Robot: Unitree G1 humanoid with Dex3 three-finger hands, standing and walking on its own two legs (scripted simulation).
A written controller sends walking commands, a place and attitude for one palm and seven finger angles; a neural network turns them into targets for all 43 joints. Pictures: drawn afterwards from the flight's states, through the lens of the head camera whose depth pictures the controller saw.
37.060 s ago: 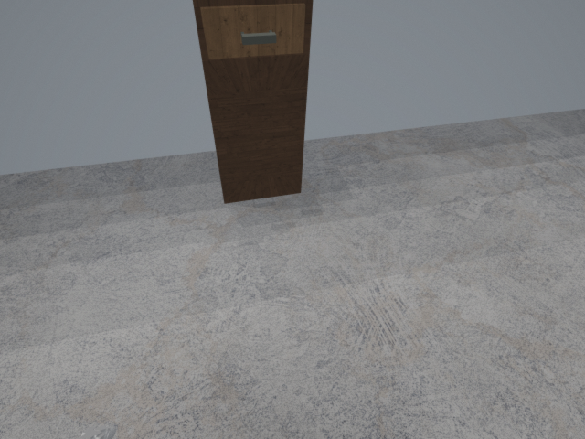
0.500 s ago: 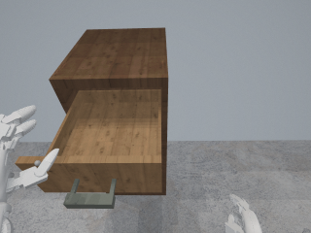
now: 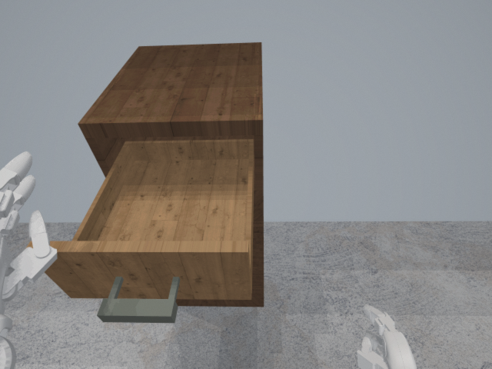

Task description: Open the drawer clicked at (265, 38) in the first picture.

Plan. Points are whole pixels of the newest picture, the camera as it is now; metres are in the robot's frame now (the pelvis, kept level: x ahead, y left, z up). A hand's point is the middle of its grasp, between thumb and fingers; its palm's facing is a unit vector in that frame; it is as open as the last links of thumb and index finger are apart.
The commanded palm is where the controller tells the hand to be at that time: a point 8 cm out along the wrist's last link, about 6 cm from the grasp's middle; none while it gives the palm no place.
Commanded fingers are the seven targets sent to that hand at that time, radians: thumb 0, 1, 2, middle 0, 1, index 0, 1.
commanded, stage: step back with the hand held close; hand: left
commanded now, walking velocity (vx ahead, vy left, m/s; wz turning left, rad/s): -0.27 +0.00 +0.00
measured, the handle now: (142, 296) +0.22 +0.20 +0.02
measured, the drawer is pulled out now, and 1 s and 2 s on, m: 0.29 0.29 0.29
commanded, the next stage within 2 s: stop stepping back and stand still in 1.02 s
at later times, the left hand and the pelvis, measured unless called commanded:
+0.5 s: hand (4, 298) +0.14 +0.26 +0.19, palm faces +0.36 -0.79 -0.50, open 7.4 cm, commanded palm +0.07 +0.30 +0.21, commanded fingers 0.00 0.90 0.90 -0.20 -0.30 -0.20 -0.30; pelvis -0.06 +0.03 -0.01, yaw -1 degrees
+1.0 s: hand out of the picture +0.06 +0.25 +0.19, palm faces +0.35 -0.83 -0.44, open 7.4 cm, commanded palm -0.01 +0.30 +0.21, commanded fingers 0.00 0.90 0.90 -0.20 -0.30 -0.20 -0.30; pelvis -0.16 +0.03 -0.02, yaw -3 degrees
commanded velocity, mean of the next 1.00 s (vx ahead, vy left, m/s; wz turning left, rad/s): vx -0.31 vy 0.00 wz -0.02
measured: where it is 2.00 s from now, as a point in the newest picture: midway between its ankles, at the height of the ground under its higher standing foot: outside the picture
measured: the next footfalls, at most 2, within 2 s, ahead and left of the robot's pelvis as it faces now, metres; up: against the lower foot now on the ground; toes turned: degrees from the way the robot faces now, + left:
right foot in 1.02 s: -0.21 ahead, -0.09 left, +0.00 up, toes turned -4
left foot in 1.24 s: -0.10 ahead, +0.10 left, +0.00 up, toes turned -2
